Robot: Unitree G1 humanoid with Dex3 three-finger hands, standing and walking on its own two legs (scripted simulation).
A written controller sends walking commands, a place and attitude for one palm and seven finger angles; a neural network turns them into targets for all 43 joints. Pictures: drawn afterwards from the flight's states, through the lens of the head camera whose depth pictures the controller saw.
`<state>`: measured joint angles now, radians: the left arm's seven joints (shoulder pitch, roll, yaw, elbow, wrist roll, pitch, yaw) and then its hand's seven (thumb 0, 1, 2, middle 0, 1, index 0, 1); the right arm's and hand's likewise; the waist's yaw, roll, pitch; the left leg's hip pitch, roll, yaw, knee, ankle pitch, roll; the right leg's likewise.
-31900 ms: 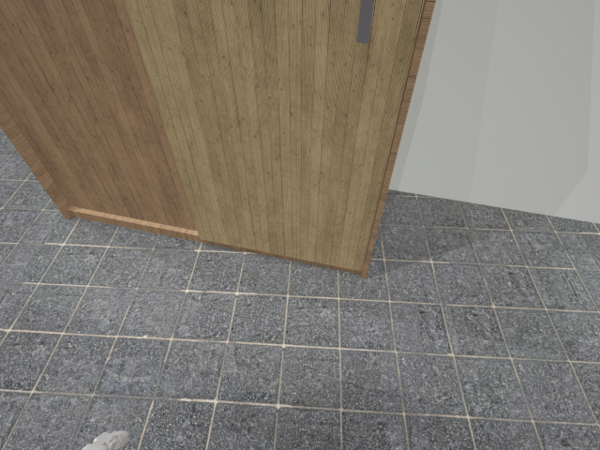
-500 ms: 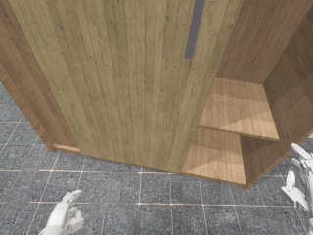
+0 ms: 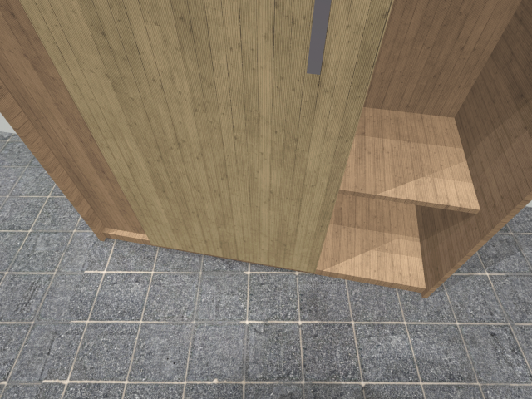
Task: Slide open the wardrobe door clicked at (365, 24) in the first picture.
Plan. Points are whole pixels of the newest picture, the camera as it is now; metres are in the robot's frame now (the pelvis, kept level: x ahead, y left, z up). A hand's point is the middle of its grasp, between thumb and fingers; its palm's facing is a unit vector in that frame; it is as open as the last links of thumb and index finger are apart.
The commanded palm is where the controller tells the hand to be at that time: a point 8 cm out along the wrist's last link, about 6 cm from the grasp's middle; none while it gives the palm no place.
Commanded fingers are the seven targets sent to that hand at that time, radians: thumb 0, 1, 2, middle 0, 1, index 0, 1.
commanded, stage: let the arm hang, fingers relaxed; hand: right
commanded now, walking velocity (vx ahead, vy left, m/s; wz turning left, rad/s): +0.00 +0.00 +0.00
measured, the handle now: (322, 10) +0.63 -0.04 +0.26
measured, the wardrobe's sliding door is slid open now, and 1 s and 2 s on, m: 0.43 0.43 0.43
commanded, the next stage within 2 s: look to check the result in 0.52 s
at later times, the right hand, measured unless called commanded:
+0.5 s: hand out of the picture +0.04 -0.18 -0.17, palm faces +0.00 +0.98 -0.18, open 7.3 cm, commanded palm none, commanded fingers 0.00 -0.90 -0.90 0.20 0.30 0.20 0.30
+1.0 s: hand out of the picture +0.04 -0.16 -0.17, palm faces +0.00 +0.99 -0.16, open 7.4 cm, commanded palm none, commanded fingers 0.00 -0.90 -0.90 0.20 0.30 0.20 0.30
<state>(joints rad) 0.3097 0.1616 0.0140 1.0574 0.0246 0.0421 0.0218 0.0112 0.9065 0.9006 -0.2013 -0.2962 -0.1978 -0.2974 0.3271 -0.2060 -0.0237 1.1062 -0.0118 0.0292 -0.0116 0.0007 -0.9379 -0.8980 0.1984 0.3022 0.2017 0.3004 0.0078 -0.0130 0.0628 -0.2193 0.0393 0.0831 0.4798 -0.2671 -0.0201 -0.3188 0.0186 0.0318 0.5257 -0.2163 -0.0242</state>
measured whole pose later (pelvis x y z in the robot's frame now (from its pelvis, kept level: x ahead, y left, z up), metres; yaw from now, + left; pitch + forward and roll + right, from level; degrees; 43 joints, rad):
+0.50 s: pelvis +0.01 +0.00 +0.00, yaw +1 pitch +0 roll +1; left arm 0.24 0.16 0.01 1.11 0.02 0.01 0.03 0.01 0.92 0.90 -0.20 -0.30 -0.20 -0.30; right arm 0.23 -0.16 -0.01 1.12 -0.01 0.00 -0.02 0.01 -0.92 -0.90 0.20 0.30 0.20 0.30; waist 0.01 0.00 0.04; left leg -0.17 0.05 0.06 0.44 -0.26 -0.03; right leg -0.25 0.03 0.01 0.47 -0.21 -0.03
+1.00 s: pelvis +0.03 +0.00 +0.01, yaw +1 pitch -1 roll +0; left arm 0.22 0.16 0.00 1.13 0.02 0.01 0.03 0.01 0.92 0.90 -0.20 -0.30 -0.20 -0.30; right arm 0.25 -0.15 -0.01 1.14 -0.01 -0.01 -0.02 0.00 -0.91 -0.90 0.20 0.30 0.20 0.30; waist 0.01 0.01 0.05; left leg -0.11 0.04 0.06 0.40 -0.27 -0.03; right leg -0.20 0.02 0.01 0.44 -0.22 -0.02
